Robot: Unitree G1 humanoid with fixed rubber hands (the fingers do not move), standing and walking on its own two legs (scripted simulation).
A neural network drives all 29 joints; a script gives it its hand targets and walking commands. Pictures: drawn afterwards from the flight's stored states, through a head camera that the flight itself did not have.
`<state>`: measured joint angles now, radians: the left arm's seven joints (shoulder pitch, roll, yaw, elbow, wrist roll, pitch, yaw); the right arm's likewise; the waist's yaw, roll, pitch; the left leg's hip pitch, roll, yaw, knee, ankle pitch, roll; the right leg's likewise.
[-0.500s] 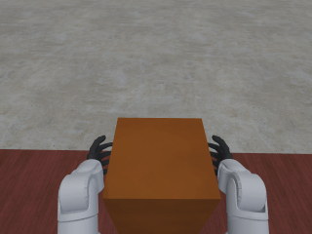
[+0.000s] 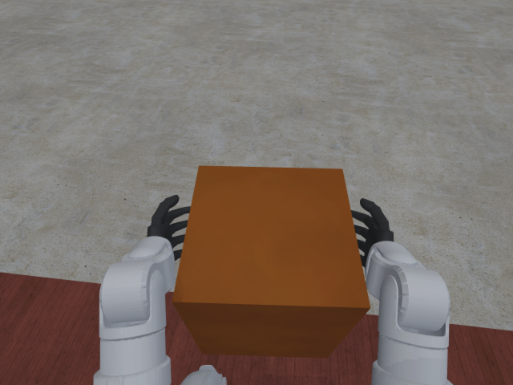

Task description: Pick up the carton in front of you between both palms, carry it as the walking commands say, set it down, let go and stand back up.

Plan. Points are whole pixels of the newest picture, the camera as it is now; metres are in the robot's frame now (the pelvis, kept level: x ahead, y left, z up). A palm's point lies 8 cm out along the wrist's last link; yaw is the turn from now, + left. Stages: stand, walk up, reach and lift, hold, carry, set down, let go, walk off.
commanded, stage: carry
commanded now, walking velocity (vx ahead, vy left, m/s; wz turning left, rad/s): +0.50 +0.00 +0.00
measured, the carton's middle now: (267, 268) +0.29 +0.01 +0.03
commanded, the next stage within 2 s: none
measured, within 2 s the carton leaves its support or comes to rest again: neither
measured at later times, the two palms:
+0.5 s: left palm (206, 101) +0.70 +0.17 +0.08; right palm (334, 104) +0.69 -0.13 +0.08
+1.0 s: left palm (213, 46) +1.04 +0.21 +0.06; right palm (307, 48) +1.05 -0.09 +0.06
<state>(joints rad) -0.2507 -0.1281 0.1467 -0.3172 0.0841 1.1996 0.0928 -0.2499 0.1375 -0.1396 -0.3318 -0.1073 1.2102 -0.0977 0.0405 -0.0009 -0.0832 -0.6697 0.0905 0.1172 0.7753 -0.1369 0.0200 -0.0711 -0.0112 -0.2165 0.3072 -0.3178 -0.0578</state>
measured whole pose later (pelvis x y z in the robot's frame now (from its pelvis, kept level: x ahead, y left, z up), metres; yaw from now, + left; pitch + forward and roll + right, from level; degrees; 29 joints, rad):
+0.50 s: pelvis +0.32 +0.04 -0.01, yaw -1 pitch +5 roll -1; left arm -0.67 0.00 0.22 0.11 0.07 1.14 0.12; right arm -0.69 0.00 -0.20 0.16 -0.03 1.10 -0.13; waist -0.05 0.00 0.04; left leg -0.27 -0.02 0.16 0.53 -0.36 0.10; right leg -0.74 -0.05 -0.04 0.93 -0.17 -0.06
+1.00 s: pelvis +0.68 +0.04 -0.08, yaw -2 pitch +4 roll -3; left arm -0.73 0.00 0.20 0.12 0.00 1.15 0.14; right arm -0.67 0.04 -0.28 -0.03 -0.10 1.22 -0.13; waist 0.12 0.07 -0.01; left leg -0.61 0.04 0.05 0.45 0.43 0.04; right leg -0.16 0.06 -0.08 0.85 -0.74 -0.04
